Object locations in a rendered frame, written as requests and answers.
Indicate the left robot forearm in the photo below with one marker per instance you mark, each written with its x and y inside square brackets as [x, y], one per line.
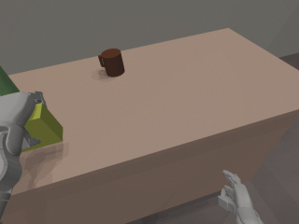
[11, 138]

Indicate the right robot forearm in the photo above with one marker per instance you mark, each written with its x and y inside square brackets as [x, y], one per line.
[247, 215]

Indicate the robot left hand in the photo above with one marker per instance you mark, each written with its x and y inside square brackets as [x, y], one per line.
[17, 108]

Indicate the robot right hand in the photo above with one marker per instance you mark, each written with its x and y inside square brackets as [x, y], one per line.
[238, 194]

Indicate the sponge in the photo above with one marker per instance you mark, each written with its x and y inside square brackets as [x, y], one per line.
[44, 126]

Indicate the table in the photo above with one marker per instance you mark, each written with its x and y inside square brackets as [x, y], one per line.
[157, 136]

